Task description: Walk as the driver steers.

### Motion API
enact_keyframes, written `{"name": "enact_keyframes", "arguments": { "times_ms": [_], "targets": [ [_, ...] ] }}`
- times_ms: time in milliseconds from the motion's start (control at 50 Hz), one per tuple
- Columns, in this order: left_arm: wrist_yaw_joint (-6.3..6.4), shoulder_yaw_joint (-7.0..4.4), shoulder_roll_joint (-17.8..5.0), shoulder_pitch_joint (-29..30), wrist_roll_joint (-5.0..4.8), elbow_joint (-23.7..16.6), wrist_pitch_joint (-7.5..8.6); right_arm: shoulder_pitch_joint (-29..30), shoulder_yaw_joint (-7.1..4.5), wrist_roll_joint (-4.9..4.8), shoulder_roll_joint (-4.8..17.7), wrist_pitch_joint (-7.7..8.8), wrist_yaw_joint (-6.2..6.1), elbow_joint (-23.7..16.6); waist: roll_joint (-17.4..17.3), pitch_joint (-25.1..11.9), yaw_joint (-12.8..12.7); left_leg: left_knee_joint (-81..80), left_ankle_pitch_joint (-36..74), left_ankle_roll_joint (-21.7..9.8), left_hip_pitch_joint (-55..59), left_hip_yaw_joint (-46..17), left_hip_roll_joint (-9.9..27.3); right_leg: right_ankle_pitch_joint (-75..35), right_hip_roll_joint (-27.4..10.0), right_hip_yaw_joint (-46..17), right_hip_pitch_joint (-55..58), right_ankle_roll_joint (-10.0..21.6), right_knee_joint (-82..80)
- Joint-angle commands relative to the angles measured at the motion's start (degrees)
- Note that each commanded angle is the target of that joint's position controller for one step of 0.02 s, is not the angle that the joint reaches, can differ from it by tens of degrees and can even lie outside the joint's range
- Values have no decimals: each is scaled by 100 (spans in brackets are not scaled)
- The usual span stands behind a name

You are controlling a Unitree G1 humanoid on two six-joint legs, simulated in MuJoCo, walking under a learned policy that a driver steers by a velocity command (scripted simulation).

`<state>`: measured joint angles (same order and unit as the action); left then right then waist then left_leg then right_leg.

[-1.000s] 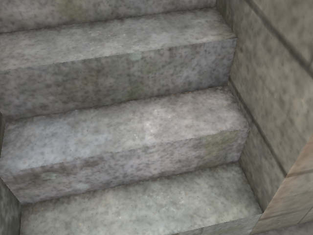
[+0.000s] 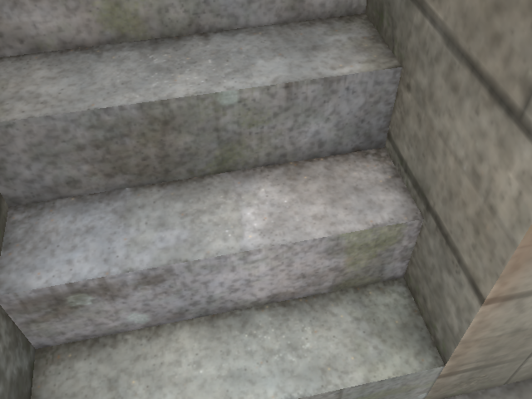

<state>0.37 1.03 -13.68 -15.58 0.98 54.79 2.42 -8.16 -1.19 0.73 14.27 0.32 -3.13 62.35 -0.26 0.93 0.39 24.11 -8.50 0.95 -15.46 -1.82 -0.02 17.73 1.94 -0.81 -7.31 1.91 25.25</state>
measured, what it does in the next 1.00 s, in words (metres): shifts its weight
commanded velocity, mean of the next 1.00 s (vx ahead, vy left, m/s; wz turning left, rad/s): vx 0.07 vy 0.00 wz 0.00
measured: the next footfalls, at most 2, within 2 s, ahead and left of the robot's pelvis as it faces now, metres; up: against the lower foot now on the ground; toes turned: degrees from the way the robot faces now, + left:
left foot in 1.06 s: +0.15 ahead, +0.14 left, +0.00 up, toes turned +1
right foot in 1.52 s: +0.26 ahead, -0.01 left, +0.00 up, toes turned -1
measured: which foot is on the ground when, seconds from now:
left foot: down 0.00-0.82, up 0.84-1.00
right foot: down 0.00-1.00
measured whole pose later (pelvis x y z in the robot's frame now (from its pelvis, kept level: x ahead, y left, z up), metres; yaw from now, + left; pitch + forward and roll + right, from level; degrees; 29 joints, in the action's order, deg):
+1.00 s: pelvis +0.05 +0.02 +0.00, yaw -1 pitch +1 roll -1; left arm 2.5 -3.0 -15.8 -22.7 0.2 55.1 2.2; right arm -10.1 -1.7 -0.8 15.2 5.6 0.0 60.0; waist 0.8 -1.9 -1.8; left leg 39.2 -21.6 -1.7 -22.2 1.4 1.5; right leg 19.8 1.1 -1.7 -1.6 0.9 20.1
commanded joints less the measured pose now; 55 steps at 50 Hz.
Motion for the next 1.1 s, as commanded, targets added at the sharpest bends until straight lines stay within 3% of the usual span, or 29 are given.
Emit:
{"name": "enact_keyframes", "arguments": {
  "times_ms": [20, 700, 720, 740, 760, 780, 800, 840, 880, 940, 960, 980, 1020, 1040, 1060, 1080, 1100],
  "targets": [
    [13, -134, -644, -228, -4, -178, 49, 15, -106, 1, 650, 37, -24, -184, 71, -64, -2, -170, 635, -273, 786, -319, 279, -920, -451, -371, -822, -8, -610],
    [3, -164, -603, -326, -17, -119, 59, -83, -131, -5, 605, 35, -44, -137, 64, -27, -12, -196, 646, -233, 765, -328, 272, -1004, -459, -362, -757, 17, -650],
    [8, -148, -541, -405, -1, -69, 53, -164, -113, 7, 533, 27, -48, -97, 74, -160, -10, -218, 352, -227, 836, -283, 232, -595, -424, -338, -706, 18, -724],
    [103, -9, -134, -250, -30, -14, 77, -319, 51, 29, 125, -12, 69, 29, 149, -263, 91, -446, 69, -157, 941, -436, 411, 34, -734, -746, -626, 93, -1143],
    [144, -37, -294, -165, -52, -19, 74, -225, 48, 36, 154, -20, 112, 2, 176, 40, 89, -378, -167, -131, 835, -358, 284, 615, -703, -813, -738, 128, -1298],
    [116, -257, -995, -256, -86, -44, 35, 49, -144, -27, 713, 34, 13, -130, 229, 345, -67, 40, -645, -159, 459, -28, -82, 994, -404, -530, -834, 194, -1074],
    [112, -299, -1021, -288, -64, -59, 26, 57, -144, -30, 707, 88, -23, -179, 387, 272, -87, 317, -1036, -174, 191, 102, -187, 1470, -533, -742, -791, 319, -1150],
    [131, -356, -983, -499, -93, -95, 38, 216, -127, -49, 560, 222, 12, -320, 774, 605, -242, 842, -1316, -175, -711, 191, -202, 2164, -1140, -1552, -551, 696, -1584],
    [195, -496, -1150, -720, -78, -44, 65, 429, -90, -106, 444, 406, 108, -477, 888, 885, -361, 1590, -1369, -259, -1661, 72, 153, 1640, -1865, -2270, -54, 1095, -1695],
    [256, -614, -1197, -807, -66, -152, 40, 594, -115, -154, 548, 626, 306, -707, 500, 707, -344, 2017, -1956, -289, -2436, 7, 461, -499, -2085, -2106, 826, 1204, -1455],
    [260, -626, -1202, -723, -41, -234, 34, 547, -116, -191, 536, 685, 355, -715, 469, 575, -298, 1713, -1767, -301, -2169, 117, 423, -866, -1936, -1777, 815, 1093, -1384],
    [256, -647, -1229, -603, -85, -310, 21, 470, -114, -197, 512, 711, 383, -696, 459, 439, -229, 1399, -1356, -280, -1639, 333, 272, -1172, -1717, -1442, 549, 967, -1295],
    [213, -636, -1233, -305, -145, -474, 57, -210, -131, -173, 430, 744, 395, -473, 561, 186, 168, 632, -229, -285, 123, 793, -214, -1850, -1214, -799, -393, 721, -869],
    [179, -582, -1113, -289, -106, -510, 92, -746, -241, -137, 617, 746, 369, -342, 470, -64, 403, 385, -96, -361, 935, 807, -409, -2604, -912, -524, -731, 543, -155],
    [151, -474, -853, -147, -59, -615, 136, -1515, -405, -94, 1039, 760, 341, -232, -92, -434, 772, -44, 15, -650, 1884, -123, 207, -2530, -526, -176, -1383, 186, 1268],
    [134, -282, -278, -209, 106, -876, 233, -2300, -573, -35, 1771, 754, 326, -117, -1773, -815, 768, -896, 401, -1497, 2906, -2567, 1723, 458, 257, 221, -2930, -253, 3268],
    [150, -313, -396, -654, -59, -714, 288, -2158, -510, 68, 1568, 826, 368, -94, -1382, -995, 517, -1316, -171, -2107, 2717, -3784, 2228, 1489, 191, -522, -3318, -205, 4625]
  ]
}}
Velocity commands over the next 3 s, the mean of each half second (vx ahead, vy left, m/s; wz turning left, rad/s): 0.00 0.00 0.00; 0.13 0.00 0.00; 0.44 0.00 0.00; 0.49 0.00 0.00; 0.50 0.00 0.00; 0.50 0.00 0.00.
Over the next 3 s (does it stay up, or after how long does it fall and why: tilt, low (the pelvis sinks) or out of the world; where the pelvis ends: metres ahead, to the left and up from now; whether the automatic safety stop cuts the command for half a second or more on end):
stays up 0.61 0.09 0.31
